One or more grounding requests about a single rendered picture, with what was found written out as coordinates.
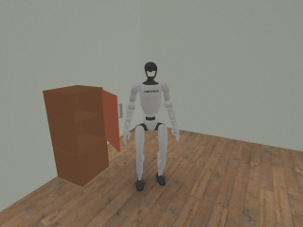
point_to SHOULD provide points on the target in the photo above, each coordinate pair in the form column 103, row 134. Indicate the right robot upper arm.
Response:
column 133, row 94

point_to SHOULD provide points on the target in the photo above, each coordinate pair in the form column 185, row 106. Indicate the cupboard door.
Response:
column 110, row 116

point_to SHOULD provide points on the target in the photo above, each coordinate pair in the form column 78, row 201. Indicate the robot left forearm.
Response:
column 172, row 116

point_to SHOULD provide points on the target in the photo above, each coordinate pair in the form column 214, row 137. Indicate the right robot shin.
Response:
column 139, row 170

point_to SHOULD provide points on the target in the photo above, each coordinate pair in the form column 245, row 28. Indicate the left robot upper arm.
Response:
column 166, row 95

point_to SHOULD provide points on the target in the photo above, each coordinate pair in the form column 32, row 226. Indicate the handle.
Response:
column 120, row 110

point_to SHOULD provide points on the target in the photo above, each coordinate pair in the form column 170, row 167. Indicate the robot right forearm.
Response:
column 128, row 117

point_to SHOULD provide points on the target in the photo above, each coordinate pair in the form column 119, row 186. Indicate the robot right hand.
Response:
column 125, row 133

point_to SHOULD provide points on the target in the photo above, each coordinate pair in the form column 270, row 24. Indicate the robot left hand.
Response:
column 177, row 134

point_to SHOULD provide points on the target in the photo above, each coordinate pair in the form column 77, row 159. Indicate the robot torso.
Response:
column 150, row 102

